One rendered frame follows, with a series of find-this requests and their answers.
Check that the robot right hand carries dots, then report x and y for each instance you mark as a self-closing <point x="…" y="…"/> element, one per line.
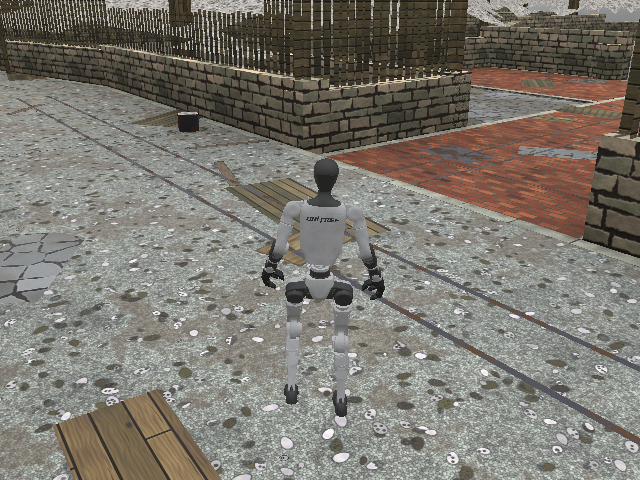
<point x="374" y="285"/>

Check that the robot left thigh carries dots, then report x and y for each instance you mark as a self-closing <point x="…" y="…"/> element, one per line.
<point x="295" y="291"/>

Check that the left robot forearm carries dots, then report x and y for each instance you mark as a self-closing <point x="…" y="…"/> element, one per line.
<point x="272" y="260"/>

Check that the right robot forearm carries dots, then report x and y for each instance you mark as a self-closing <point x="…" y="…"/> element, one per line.
<point x="372" y="266"/>

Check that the robot head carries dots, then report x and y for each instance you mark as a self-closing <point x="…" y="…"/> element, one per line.
<point x="325" y="173"/>

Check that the robot left hand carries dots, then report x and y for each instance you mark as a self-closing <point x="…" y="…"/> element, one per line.
<point x="265" y="277"/>

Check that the left robot upper arm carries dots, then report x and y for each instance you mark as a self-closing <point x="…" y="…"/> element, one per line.
<point x="291" y="210"/>

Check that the right robot upper arm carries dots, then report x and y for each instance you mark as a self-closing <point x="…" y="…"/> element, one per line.
<point x="354" y="213"/>

